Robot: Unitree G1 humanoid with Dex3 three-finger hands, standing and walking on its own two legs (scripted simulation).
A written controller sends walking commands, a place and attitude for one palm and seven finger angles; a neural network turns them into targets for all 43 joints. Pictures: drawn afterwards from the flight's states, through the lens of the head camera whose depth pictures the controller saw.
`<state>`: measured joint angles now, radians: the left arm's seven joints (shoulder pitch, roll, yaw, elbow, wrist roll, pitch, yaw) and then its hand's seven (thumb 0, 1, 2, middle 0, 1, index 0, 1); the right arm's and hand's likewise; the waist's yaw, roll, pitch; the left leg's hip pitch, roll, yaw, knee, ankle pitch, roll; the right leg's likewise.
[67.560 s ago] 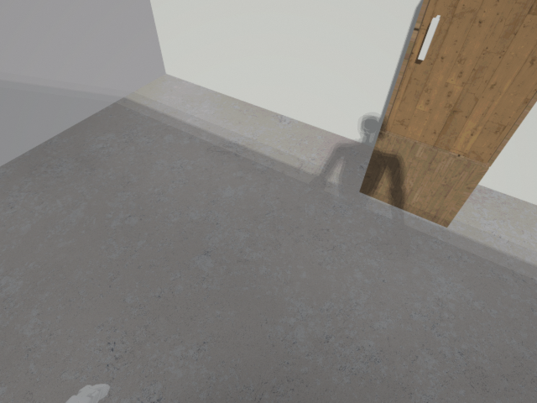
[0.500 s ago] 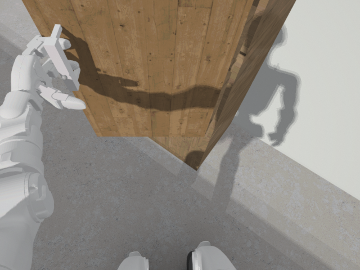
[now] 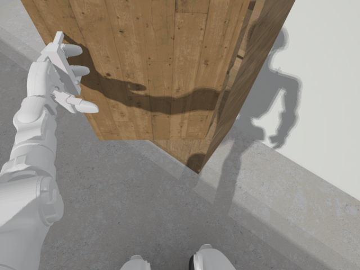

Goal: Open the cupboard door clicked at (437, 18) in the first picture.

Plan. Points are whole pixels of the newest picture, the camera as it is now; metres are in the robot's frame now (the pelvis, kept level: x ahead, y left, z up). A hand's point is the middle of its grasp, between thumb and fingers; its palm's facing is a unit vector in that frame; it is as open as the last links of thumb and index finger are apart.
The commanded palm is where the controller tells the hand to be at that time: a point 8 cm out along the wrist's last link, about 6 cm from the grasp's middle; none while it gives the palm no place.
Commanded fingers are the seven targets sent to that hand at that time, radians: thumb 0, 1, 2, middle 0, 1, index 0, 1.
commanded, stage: slide the fingers in behind the handle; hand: left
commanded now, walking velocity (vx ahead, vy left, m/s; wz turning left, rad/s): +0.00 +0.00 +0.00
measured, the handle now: (67, 65) +0.54 +0.21 +0.10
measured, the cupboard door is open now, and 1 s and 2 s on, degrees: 38 38 76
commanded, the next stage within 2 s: close the thumb around the handle in 0.20 s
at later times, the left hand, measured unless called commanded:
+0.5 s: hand (76, 82) +0.50 +0.19 +0.10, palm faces -0.04 -1.00 +0.00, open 12.8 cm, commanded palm +0.48 +0.24 +0.10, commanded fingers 0.00 0.12 0.56 -0.34 -1.27 -0.34 -1.27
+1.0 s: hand (76, 83) +0.49 +0.19 +0.10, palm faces -0.03 -1.00 -0.01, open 5.4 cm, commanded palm +0.47 +0.24 +0.10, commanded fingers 0.00 0.90 0.90 -0.40 -1.35 -0.40 -1.35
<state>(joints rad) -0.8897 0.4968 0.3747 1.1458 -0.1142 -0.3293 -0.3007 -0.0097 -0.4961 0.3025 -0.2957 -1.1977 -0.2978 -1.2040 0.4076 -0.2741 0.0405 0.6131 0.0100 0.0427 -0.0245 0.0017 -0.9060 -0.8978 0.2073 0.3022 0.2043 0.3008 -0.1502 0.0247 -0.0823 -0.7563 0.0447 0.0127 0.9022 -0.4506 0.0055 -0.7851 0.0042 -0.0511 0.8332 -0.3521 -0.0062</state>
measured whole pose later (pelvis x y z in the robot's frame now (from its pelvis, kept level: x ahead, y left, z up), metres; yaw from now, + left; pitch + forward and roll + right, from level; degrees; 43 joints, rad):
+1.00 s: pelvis +0.00 +0.00 +0.00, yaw +0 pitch +17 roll -2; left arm -0.86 0.48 0.37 1.12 -0.13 -0.34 -0.30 0.01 0.79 0.84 -0.38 -1.34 -0.38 -1.34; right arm 0.41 -0.27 0.04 0.62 0.01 0.04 -0.03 0.00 -0.91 -0.90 0.21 0.30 0.20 0.30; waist -0.15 0.03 -0.09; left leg -0.75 0.04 0.02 0.90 -0.45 0.01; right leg -0.78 0.00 -0.04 0.83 -0.35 0.00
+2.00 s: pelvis +0.01 -0.02 +0.02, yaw +2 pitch +5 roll +0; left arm 0.20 -0.09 -0.18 -0.08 0.03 -0.09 0.43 0.02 0.73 0.78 -0.34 -1.35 -0.40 -1.35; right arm 0.19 -0.18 0.03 0.51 -0.04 0.03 0.01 0.01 -0.91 -0.90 0.21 0.30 0.20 0.30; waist 0.01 0.04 -0.09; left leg -0.43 0.02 0.00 0.76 -0.42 -0.02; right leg -0.48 -0.02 -0.07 0.76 -0.37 -0.02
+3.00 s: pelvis -0.01 -0.02 +0.01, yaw +3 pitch +3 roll +0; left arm 0.20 -0.05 -0.30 -0.09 0.07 -0.09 0.49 -0.01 -0.49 0.31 -0.31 -0.73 -0.29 -0.75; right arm 0.18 -0.18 0.03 0.53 -0.06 0.02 -0.01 0.01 -0.91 -0.90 0.21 0.30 0.20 0.30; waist 0.01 0.05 -0.05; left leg -0.43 0.01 -0.02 0.80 -0.42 -0.02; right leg -0.47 -0.02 -0.07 0.80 -0.37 -0.03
